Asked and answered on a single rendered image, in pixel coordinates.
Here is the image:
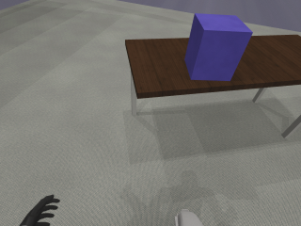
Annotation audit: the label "left robot hand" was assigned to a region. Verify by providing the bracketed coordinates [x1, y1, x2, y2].
[20, 194, 60, 226]

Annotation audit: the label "robot right thigh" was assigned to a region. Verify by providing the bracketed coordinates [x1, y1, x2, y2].
[174, 211, 203, 226]

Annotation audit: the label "table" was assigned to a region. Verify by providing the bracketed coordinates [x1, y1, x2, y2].
[125, 34, 301, 138]

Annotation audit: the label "carton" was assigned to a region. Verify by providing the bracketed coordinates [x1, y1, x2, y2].
[184, 13, 253, 81]

